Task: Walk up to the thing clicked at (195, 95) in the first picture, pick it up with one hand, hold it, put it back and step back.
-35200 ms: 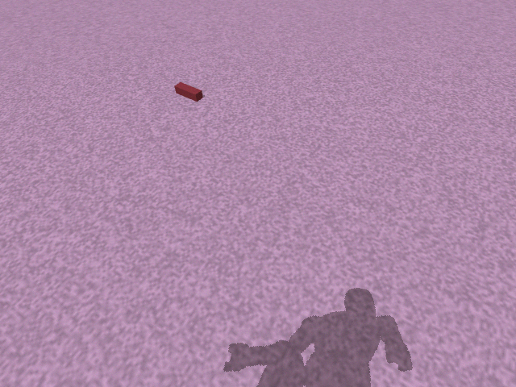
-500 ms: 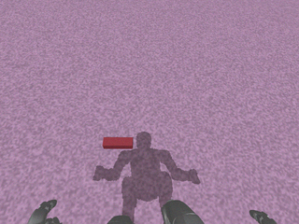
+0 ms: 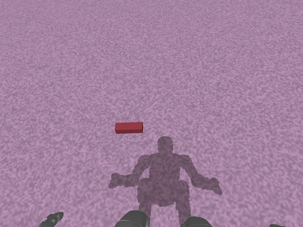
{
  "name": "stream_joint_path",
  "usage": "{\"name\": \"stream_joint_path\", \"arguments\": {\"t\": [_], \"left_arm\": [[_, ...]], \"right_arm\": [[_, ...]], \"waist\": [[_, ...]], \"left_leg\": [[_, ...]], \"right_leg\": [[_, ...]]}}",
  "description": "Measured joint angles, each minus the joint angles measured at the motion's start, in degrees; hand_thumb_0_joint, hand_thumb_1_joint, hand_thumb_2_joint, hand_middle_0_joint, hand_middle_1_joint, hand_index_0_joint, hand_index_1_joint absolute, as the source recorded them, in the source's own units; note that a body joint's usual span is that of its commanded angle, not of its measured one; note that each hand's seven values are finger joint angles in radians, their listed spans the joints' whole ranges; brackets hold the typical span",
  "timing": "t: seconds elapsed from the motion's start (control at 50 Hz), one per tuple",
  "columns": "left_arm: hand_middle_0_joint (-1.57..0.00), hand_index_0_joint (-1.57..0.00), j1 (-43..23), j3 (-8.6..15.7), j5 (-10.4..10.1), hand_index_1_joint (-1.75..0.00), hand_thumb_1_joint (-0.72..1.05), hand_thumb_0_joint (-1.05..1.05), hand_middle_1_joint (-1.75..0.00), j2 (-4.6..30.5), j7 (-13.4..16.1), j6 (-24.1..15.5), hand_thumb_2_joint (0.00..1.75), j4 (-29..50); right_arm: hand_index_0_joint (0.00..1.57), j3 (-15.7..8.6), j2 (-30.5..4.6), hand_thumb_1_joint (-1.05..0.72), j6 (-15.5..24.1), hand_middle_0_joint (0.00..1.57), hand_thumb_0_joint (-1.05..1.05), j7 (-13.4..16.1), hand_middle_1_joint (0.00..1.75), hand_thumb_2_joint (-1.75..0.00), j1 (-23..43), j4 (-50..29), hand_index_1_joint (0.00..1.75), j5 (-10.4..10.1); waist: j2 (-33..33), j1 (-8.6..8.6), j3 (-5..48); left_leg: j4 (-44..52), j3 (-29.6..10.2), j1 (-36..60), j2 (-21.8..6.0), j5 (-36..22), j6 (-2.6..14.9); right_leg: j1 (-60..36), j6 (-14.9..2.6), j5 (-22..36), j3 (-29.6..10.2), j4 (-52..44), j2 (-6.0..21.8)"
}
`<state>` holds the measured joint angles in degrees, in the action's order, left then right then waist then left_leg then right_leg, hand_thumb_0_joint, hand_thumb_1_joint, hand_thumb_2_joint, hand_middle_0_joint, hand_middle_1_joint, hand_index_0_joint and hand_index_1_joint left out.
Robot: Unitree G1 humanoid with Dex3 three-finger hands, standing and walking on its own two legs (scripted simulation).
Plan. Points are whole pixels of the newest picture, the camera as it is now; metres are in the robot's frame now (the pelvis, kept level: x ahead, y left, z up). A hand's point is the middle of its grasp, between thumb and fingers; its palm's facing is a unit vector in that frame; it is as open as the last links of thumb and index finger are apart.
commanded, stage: step back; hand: left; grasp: from above
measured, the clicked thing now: (129, 127) +0.81 +0.25 -0.73
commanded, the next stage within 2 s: stand in 1.60 s
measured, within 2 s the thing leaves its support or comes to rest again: neither
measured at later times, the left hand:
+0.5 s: hand out of the picture -0.12 +0.24 -0.15, palm faces -0.04 -0.91 -0.41, open 7.4 cm
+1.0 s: hand out of the picture -0.21 +0.25 -0.14, palm faces +0.04 -0.92 -0.40, open 7.4 cm
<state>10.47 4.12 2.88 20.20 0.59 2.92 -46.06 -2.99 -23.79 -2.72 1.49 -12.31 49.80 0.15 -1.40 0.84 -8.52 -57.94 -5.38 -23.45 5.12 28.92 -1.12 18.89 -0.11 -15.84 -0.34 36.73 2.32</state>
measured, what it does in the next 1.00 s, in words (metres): walks backwards: left foot, then right foot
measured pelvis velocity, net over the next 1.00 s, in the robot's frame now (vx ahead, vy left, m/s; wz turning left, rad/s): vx -0.25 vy -0.03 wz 0.03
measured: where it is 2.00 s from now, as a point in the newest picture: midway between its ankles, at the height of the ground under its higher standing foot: outside the picture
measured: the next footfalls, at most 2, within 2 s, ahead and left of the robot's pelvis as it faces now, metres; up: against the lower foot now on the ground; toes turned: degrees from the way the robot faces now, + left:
left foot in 0.08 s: -0.01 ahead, +0.12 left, +0.00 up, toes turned +0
right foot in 0.42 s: -0.17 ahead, -0.14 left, +0.00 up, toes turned +2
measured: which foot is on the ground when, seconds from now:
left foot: up 0.00-0.06, down 0.08-0.46, up 0.48-0.72, down 0.74-1.00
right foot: down 0.00-0.10, up 0.12-0.40, down 0.42-1.00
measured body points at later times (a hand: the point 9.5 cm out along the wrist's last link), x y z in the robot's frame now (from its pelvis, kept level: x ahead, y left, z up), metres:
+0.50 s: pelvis -0.19 -0.03 -0.01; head -0.14 -0.04 +0.44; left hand -0.12 +0.29 -0.12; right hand -0.05 -0.35 -0.12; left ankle -0.08 +0.11 -0.70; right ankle -0.20 -0.16 -0.73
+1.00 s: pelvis -0.25 -0.03 +0.00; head -0.25 -0.03 +0.45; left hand -0.21 +0.30 -0.11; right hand -0.18 -0.33 -0.12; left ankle -0.24 +0.10 -0.73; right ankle -0.22 -0.15 -0.73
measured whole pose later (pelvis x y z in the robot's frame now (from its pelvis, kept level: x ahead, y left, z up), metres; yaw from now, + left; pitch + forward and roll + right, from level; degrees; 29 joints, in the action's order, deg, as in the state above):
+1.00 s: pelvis -0.25 -0.03 +0.00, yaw +1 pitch -4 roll -1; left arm 14.0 4.5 2.1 22.5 -0.9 -0.5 -57.2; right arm -2.8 -20.1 -0.5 -1.5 -12.4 56.6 2.0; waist -0.8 0.2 -3.0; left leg -34.9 -1.5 -13.9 -1.0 18.0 0.2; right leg 14.0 -0.8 -16.8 0.8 32.9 -0.3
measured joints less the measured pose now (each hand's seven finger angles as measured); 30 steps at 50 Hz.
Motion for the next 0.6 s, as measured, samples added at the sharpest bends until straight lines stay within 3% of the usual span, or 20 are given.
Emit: {"name": "stream_joint_path", "arguments": {"t": [0.04, 0.08, 0.12, 0.18, 0.22, 0.26, 0.34, 0.42, 0.44, 0.46, 0.5, 0.52, 0.56, 0.6], "left_arm": [[-0.21, -0.20, -1.6, -0.1, -0.2, -0.30, 0.90, 0.01, -0.30, 0.5, 0.3, -0.2, 0.90, 1.3], [-0.21, -0.20, -3.3, -0.3, -0.7, -0.30, 0.90, 0.01, -0.30, 1.3, 0.3, 0.0, 0.90, 2.4], [-0.21, -0.20, -5.1, -0.2, -1.3, -0.30, 0.90, 0.01, -0.30, 2.2, 0.4, 0.5, 0.90, 2.5], [-0.21, -0.20, -5.5, -0.1, -1.6, -0.30, 0.90, 0.01, -0.30, 1.9, 0.7, 1.5, 0.90, 1.0], [-0.21, -0.20, -5.0, 0.1, -2.0, -0.30, 0.90, 0.01, -0.30, 2.1, 0.7, 1.6, 0.90, 0.3], [-0.21, -0.20, -4.1, 0.3, -2.1, -0.30, 0.90, 0.01, -0.30, 2.2, 0.4, 1.3, 0.90, 0.0], [-0.21, -0.20, -2.0, 0.4, -1.8, -0.30, 0.90, 0.01, -0.30, 2.3, -0.1, 1.0, 0.90, -0.9], [-0.21, -0.20, -0.4, 0.0, -1.5, -0.30, 0.90, 0.01, -0.30, 2.6, -0.4, -0.1, 0.90, -3.1], [-0.21, -0.20, -0.4, 0.1, -1.3, -0.30, 0.90, 0.01, -0.30, 1.8, -0.4, -0.4, 0.90, -4.2], [-0.21, -0.20, -0.1, 0.0, -0.9, -0.30, 0.90, 0.01, -0.30, 1.1, -0.5, -0.6, 0.90, -5.0], [-0.21, -0.20, 1.6, -0.4, -0.4, -0.30, 0.90, 0.01, -0.30, 0.9, -0.8, -0.7, 0.90, -5.4], [-0.21, -0.20, 2.4, -0.5, -0.4, -0.30, 0.90, 0.01, -0.30, 0.7, -0.8, -0.7, 0.90, -5.6], [-0.21, -0.20, 3.3, -0.6, -0.2, -0.30, 0.90, 0.01, -0.30, 0.3, -0.5, -0.9, 0.90, -6.1], [-0.21, -0.20, 3.6, -0.6, -0.1, -0.30, 0.90, 0.01, -0.30, 0.2, -0.3, -1.3, 0.90, -6.2]], "right_arm": [[0.20, 0.1, 0.5, -0.91, 0.0, 0.20, 0.01, -0.2, 0.30, -0.90, -0.5, 0.4, 0.30, 0.3], [0.20, 0.2, 0.9, -0.91, 0.4, 0.20, 0.01, -0.4, 0.30, -0.90, -0.8, 0.6, 0.30, 0.5], [0.20, 0.2, 2.5, -0.91, 0.6, 0.20, 0.01, -0.6, 0.30, -0.90, 0.2, 1.4, 0.30, 1.1], [0.20, 0.9, 3.1, -0.90, 0.8, 0.21, 0.01, -1.4, 0.30, -0.90, 0.8, 1.2, 0.30, 1.4], [0.20, 1.3, 3.5, -0.90, 0.9, 0.21, 0.01, -1.1, 0.30, -0.90, 1.4, 1.1, 0.30, 1.6], [0.20, 1.3, 3.5, -0.90, 0.8, 0.21, 0.01, -0.9, 0.30, -0.90, 2.2, 0.6, 0.30, 1.7], [0.20, 0.9, 2.7, -0.90, 0.9, 0.21, 0.01, -0.6, 0.30, -0.90, 4.7, -1.4, 0.30, 1.9], [0.20, 0.7, 1.1, -0.90, 0.4, 0.21, 0.01, -0.9, 0.30, -0.90, 7.4, -2.9, 0.30, 1.5], [0.20, 0.5, 0.3, -0.90, 0.1, 0.21, 0.01, -0.9, 0.30, -0.90, 8.2, -2.7, 0.30, 1.3], [0.20, 0.2, -0.2, -0.90, -0.2, 0.21, 0.01, -0.9, 0.30, -0.90, 8.5, -2.4, 0.30, 1.0], [0.20, -0.2, 0.2, -0.90, -0.9, 0.20, 0.01, -0.4, 0.30, -0.90, 7.7, -1.3, 0.30, 0.7], [0.20, -0.2, 0.3, -0.90, -1.0, 0.20, 0.01, -0.3, 0.30, -0.90, 7.1, -0.9, 0.30, 0.5], [0.20, -0.1, 0.0, -0.90, -0.7, 0.20, 0.01, -0.4, 0.30, -0.90, 5.8, -0.2, 0.30, 0.2], [0.20, -0.1, -0.3, -0.91, -0.3, 0.20, 0.01, -0.5, 0.30, -0.90, 4.2, 0.5, 0.30, 0.3]], "waist": [[0.3, -0.38, -0.5], [0.9, -0.86, -1.0], [4.1, -0.26, -2.7], [3.2, -1.39, -2.4], [3.2, -1.38, -1.6], [3.0, -0.98, -1.0], [2.3, -0.07, -0.9], [1.3, 0.83, -0.6], [-0.7, 0.64, -1.1], [-2.3, 0.13, -1.4], [-1.2, 1.24, 0.0], [-0.5, 1.76, 0.5], [-0.2, 1.74, 1.2], [-0.3, 1.60, 1.7]], "left_leg": [[7.8, 1.8, 4.1, -1.6, -0.2, 0.30], [18.3, 3.4, 8.7, -2.8, -5.6, 0.98], [19.9, 5.1, 9.1, -1.2, -8.4, 2.10], [19.6, 4.1, 7.2, -2.9, -10.1, 2.69], [21.4, 4.0, 6.6, -4.0, -12.2, 2.55], [22.7, 4.3, 5.6, -5.1, -14.0, 2.48], [23.1, 5.3, 2.8, -7.1, -16.7, 2.03], [20.3, 6.2, -1.7, -8.9, -18.1, 0.48], [19.0, 5.1, -2.8, -10.1, -18.2, 0.31], [17.6, 3.0, -3.6, -10.0, -15.8, 0.76], [10.4, -0.2, -5.8, -5.6, -5.5, 0.63], [5.6, -1.5, -6.5, -3.4, -3.4, 0.61], [-1.1, -2.6, -6.9, -0.6, -2.6, 0.77], [-3.3, -2.1, -5.6, -0.1, -2.7, 0.44]], "right_leg": [[1.7, 0.22, 0.6, 1.2, 1.1, 0.5], [4.0, 0.60, 0.7, 2.1, 3.5, 1.1], [5.7, 0.41, -0.6, -0.2, 6.3, 2.1], [8.7, -0.39, -12.8, -5.1, 19.7, -4.3], [9.8, -0.70, -13.8, -7.1, 28.5, -7.3], [8.7, -0.20, -13.7, -7.2, 31.8, -8.0], [2.4, 1.23, -14.2, -5.7, 23.4, -5.9], [-6.4, 0.49, -8.8, -2.8, 2.5, -2.8], [-7.2, 0.49, -8.4, -1.8, 0.5, -4.1], [-7.0, 0.34, -7.7, -0.8, 0.5, -4.9], [-4.9, -0.25, -6.9, -1.6, 2.2, -3.8], [-4.4, -0.38, -6.3, -2.2, 2.1, -3.0], [-4.0, -0.22, -4.8, -2.2, 1.1, -1.8], [-3.4, -0.13, -3.8, -1.6, 0.7, -1.1]]}}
